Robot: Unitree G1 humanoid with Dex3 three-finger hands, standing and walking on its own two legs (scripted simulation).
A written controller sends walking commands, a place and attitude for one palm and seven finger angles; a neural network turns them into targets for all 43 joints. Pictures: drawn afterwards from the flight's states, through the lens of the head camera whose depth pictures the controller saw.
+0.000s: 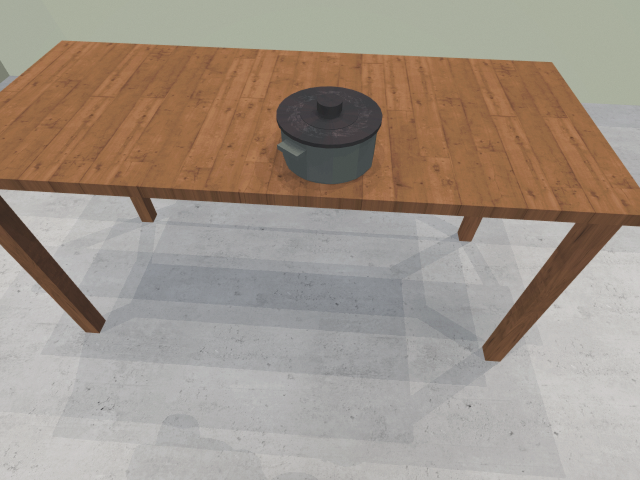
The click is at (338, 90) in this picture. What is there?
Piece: lid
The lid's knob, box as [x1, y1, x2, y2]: [317, 93, 342, 115]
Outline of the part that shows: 317,98 317,110 320,113 325,115 334,115 340,112 342,100 338,95 327,93 322,94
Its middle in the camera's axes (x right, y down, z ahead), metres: +0.02 -0.26 +0.74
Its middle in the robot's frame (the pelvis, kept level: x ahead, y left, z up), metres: +0.74 +0.03 +0.08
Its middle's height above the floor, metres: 0.85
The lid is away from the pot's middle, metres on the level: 0.00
